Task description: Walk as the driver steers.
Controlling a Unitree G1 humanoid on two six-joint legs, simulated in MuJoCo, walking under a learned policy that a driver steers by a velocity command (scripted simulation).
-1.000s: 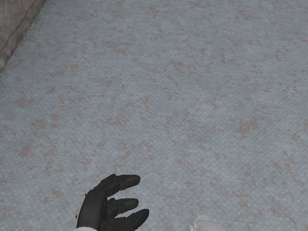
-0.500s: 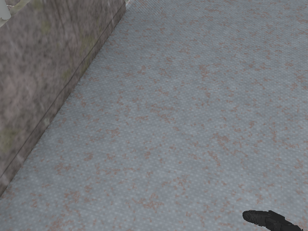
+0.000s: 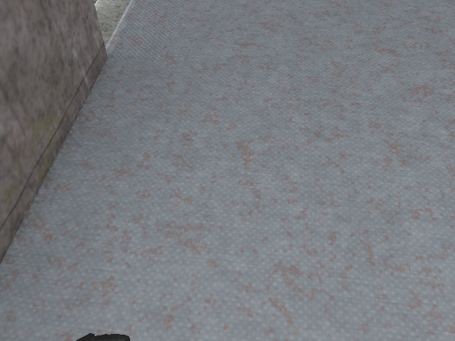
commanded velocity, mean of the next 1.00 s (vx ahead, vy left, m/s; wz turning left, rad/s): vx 0.50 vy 0.00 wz -0.09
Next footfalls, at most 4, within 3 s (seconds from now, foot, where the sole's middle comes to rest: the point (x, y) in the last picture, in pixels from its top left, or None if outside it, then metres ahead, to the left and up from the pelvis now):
0.06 right None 0.21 -0.11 -0.77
0.60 left None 0.50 0.09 -0.77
1.16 right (258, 252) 0.78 -0.13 -0.77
1.72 left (240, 168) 1.15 -0.10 -0.77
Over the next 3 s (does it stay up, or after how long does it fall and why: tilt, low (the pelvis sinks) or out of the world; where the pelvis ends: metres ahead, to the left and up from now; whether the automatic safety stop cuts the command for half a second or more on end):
stays up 1.60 -0.39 0.01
